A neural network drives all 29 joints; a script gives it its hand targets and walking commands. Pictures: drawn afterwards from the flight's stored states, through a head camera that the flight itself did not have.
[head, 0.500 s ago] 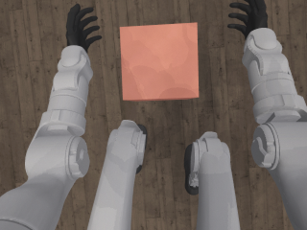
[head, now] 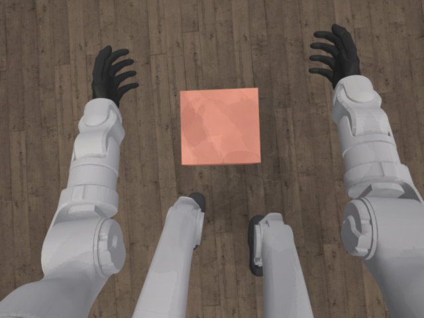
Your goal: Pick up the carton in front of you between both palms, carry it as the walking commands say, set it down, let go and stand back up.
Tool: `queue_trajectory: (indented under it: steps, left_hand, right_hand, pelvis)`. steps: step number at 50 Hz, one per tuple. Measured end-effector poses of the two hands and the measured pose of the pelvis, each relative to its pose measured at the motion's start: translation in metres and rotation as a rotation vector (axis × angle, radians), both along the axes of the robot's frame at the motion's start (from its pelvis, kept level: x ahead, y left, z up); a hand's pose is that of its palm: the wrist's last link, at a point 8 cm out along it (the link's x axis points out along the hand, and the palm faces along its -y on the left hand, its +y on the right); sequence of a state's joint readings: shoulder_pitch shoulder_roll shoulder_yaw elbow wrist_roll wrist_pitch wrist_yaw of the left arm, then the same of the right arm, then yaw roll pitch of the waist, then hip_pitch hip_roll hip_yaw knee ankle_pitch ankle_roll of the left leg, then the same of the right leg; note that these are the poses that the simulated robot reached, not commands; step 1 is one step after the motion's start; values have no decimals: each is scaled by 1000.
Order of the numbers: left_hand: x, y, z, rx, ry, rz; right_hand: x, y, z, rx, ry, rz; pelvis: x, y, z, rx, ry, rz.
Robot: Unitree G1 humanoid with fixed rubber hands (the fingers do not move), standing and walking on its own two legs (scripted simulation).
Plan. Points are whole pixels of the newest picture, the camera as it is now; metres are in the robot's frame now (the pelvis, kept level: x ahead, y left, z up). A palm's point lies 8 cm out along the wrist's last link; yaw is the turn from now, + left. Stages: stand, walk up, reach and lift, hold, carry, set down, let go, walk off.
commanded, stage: set down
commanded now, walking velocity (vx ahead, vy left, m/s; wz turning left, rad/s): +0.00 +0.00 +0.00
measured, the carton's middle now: (220, 132) +0.46 +0.06 -0.47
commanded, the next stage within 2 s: let go in 0.04 s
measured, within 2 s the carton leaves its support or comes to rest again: neither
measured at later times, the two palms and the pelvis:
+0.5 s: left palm (40, 145) +0.35 +0.26 +0.02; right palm (405, 145) +0.40 -0.17 +0.02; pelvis +0.06 +0.02 +0.12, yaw +0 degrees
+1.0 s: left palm (0, 248) +0.25 +0.23 +0.11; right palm out of the picture +0.27 -0.24 +0.11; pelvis +0.10 -0.01 +0.18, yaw +1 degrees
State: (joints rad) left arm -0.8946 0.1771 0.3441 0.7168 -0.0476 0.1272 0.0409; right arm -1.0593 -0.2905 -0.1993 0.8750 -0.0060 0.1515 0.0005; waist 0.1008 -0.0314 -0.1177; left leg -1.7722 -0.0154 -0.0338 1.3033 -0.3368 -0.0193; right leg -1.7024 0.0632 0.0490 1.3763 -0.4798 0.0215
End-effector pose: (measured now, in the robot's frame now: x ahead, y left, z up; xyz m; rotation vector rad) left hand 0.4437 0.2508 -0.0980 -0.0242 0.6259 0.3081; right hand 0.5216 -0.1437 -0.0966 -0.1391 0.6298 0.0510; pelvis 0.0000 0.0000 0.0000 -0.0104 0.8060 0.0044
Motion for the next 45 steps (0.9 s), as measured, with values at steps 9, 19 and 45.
queue_trajectory:
  steps: [9, 19, 45]
  left_hand:
    - [-9, -1, 39, 24, 31, -56]
    - [-67, 7, 87, 77, 150, -207]
    - [-196, -18, 205, 75, 187, -231]
  right_hand:
    - [-13, -4, 40, -31, 18, -13]
    - [-92, -20, 82, -94, 91, -88]
    - [-233, -84, 196, -88, 125, -79]
  pelvis:
    - [11, 4, 43, -4, -30, 1]
    - [39, 12, 97, -11, -179, 2]
    - [98, -5, 176, 30, -708, 13]
